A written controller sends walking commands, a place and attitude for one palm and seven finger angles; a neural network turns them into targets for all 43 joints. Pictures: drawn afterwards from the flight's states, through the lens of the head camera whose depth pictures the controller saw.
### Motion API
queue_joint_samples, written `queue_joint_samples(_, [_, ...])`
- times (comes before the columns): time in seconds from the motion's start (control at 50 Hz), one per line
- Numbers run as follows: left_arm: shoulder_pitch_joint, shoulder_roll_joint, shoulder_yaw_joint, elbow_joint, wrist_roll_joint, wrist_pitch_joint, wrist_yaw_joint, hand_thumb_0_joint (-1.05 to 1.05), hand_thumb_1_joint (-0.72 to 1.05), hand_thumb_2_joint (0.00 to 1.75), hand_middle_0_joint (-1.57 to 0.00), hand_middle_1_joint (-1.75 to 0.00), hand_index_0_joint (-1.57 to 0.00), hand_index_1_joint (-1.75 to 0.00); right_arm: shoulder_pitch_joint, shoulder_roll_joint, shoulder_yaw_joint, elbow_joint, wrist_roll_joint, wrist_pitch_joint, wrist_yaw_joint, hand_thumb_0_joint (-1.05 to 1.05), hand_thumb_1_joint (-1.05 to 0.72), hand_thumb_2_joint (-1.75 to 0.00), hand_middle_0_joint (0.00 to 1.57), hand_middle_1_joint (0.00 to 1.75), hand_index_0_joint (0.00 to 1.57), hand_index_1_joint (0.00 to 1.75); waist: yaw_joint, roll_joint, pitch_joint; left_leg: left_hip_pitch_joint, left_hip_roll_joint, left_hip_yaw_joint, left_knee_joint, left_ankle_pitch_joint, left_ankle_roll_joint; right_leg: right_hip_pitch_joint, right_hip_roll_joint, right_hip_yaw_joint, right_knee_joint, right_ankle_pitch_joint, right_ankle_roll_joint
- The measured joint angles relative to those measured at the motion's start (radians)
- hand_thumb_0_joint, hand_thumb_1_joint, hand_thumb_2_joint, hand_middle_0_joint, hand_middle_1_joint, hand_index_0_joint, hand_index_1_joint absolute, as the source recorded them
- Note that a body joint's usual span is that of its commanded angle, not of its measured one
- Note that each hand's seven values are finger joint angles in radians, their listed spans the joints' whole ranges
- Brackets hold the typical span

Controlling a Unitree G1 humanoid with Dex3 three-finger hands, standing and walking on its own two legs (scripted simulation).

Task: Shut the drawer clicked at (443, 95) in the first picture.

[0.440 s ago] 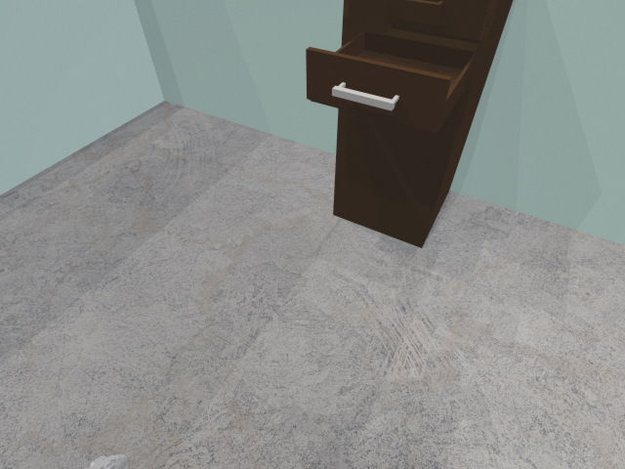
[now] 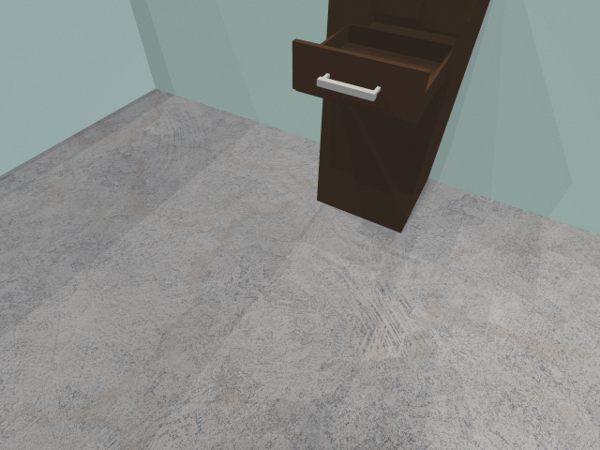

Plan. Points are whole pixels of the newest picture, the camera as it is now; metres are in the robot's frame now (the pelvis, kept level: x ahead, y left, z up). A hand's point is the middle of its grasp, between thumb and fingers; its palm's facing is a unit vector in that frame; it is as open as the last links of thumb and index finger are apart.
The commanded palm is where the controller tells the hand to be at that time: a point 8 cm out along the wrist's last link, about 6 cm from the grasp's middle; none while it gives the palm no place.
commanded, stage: stand and wait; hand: left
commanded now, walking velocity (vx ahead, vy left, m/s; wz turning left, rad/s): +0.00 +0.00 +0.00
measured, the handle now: (348, 85) +1.00 -0.07 +0.01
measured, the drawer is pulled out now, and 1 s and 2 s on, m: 0.28 0.28 0.28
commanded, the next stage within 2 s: look at it before walking up in 0.38 s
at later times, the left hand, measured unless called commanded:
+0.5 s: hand out of the picture +0.08 +0.24 -0.16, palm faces -0.03 -0.95 -0.32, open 7.4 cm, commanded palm none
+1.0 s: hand out of the picture +0.06 +0.24 -0.16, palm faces -0.03 -0.95 -0.32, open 7.4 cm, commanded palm none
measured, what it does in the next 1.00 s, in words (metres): stands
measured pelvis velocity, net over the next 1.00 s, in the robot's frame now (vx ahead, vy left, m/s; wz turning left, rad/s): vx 0.01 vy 0.00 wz -0.01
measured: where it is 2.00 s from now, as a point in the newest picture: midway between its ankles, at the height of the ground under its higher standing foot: outside the picture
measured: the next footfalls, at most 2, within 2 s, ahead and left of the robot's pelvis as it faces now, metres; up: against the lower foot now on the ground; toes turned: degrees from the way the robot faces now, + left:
right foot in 1.84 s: +0.38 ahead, -0.11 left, +0.00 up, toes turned -7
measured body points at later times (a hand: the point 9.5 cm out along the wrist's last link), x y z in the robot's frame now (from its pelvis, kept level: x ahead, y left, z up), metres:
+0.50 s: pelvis +0.01 +0.00 +0.00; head +0.00 +0.00 +0.45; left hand +0.08 +0.29 -0.13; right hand +0.07 -0.28 -0.13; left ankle +0.01 +0.13 -0.74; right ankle +0.01 -0.11 -0.74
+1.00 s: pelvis +0.01 +0.00 +0.00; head +0.01 +0.01 +0.45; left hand +0.06 +0.29 -0.13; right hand +0.07 -0.28 -0.13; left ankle +0.01 +0.13 -0.74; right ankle +0.01 -0.11 -0.74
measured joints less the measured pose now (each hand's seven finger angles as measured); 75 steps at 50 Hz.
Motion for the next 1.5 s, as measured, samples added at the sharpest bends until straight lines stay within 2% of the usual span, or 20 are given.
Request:
queue_joint_samples(0.64, [-0.019, -0.001, 0.005, 0.032, 0.001, -0.010, 0.006, 0.00, 0.91, 0.90, -0.20, -0.30, -0.20, -0.30, -0.015, 0.015, 0.000, 0.047, 0.006, -0.011, -0.004, 0.00, -0.90, -0.90, 0.20, 0.30, 0.21, 0.30, 0.000, -0.007, -0.012, 0.036, -0.002, 0.011, -0.041, 0.008, 0.005, 0.034, -0.002, 0.011, -0.043, 0.013, 0.007])
queue_joint_samples(1.16, [0.014, -0.015, 0.005, 0.048, 0.001, -0.006, 0.012, 0.00, 0.91, 0.90, -0.20, -0.30, -0.20, -0.30, 0.004, 0.026, 0.001, 0.065, 0.005, -0.004, -0.007, 0.00, -0.90, -0.90, 0.20, 0.30, 0.21, 0.30, 0.002, -0.006, -0.006, 0.044, 0.002, 0.009, -0.056, 0.016, 0.003, 0.044, 0.001, 0.009, -0.063, 0.023, 0.006])
queue_joint_samples(1.2, [0.029, -0.026, 0.007, 0.047, 0.005, -0.001, 0.012, 0.00, 0.91, 0.90, -0.20, -0.30, -0.20, -0.30, 0.021, 0.038, 0.000, 0.064, 0.001, 0.001, -0.007, 0.00, -0.91, -0.90, 0.20, 0.30, 0.21, 0.30, 0.003, -0.007, -0.017, 0.033, 0.002, 0.010, -0.025, -0.011, 0.005, 0.037, 0.001, 0.008, -0.041, 0.005, 0.005])
queue_joint_samples(1.3, [0.104, -0.068, 0.019, 0.035, 0.010, 0.002, -0.001, 0.00, 0.91, 0.90, -0.20, -0.30, -0.20, -0.30, 0.104, 0.078, -0.006, 0.058, -0.008, 0.011, 0.002, 0.00, -0.91, -0.90, 0.20, 0.30, 0.20, 0.30, 0.006, -0.008, -0.054, -0.021, 0.007, 0.013, 0.120, -0.189, 0.029, 0.026, 0.001, -0.004, 0.012, -0.056, -0.008])
queue_joint_samples(1.36, [0.153, -0.095, 0.030, 0.035, 0.010, -0.009, -0.001, 0.00, 0.91, 0.90, -0.20, -0.30, -0.20, -0.30, 0.155, 0.101, -0.013, 0.058, -0.007, 0.005, 0.006, 0.00, -0.91, -0.90, 0.20, 0.30, 0.20, 0.30, 0.003, -0.008, -0.054, -0.050, 0.018, 0.038, 0.177, -0.196, 0.039, 0.039, -0.006, -0.028, 0.034, -0.087, 0.000])
queue_joint_samples(1.4, [0.185, -0.107, 0.036, 0.041, 0.010, -0.009, -0.002, 0.00, 0.91, 0.90, -0.20, -0.30, -0.20, -0.30, 0.184, 0.120, -0.016, 0.060, -0.005, -0.005, 0.008, 0.00, -0.91, -0.90, 0.20, 0.30, 0.20, 0.30, 0.005, -0.021, -0.052, -0.038, 0.012, 0.053, 0.158, -0.140, 0.042, 0.041, -0.019, -0.029, 0.071, -0.127, 0.006])
queue_joint_samples(1.42, [0.202, -0.110, 0.040, 0.047, 0.009, -0.005, -0.002, 0.00, 0.91, 0.90, -0.20, -0.30, -0.20, -0.30, 0.195, 0.133, -0.018, 0.059, -0.007, -0.013, 0.007, 0.00, -0.91, -0.90, 0.20, 0.30, 0.20, 0.30, 0.007, -0.038, -0.052, -0.030, 0.000, 0.067, 0.160, -0.131, 0.044, 0.028, -0.031, -0.017, 0.112, -0.163, -0.007])
queue_joint_samples(1.46, [0.222, -0.122, 0.043, 0.066, 0.013, 0.009, -0.002, 0.00, 0.91, 0.90, -0.20, -0.30, -0.20, -0.30, 0.223, 0.154, -0.022, 0.051, -0.010, -0.036, 0.000, 0.00, -0.91, -0.90, 0.20, 0.30, 0.20, 0.30, -0.001, -0.049, -0.054, -0.009, -0.009, 0.088, 0.150, -0.156, 0.052, -0.047, -0.032, -0.010, 0.299, -0.223, -0.022])
queue_joint_samples(1.5, [0.219, -0.129, 0.044, 0.076, 0.019, 0.012, -0.006, 0.00, 0.91, 0.90, -0.20, -0.30, -0.20, -0.30, 0.257, 0.177, -0.020, 0.048, -0.007, -0.052, -0.009, 0.00, -0.91, -0.90, 0.20, 0.30, 0.20, 0.30, -0.016, -0.050, -0.049, 0.030, -0.014, 0.095, 0.097, -0.157, 0.059, -0.141, -0.032, -0.020, 0.486, -0.201, -0.029])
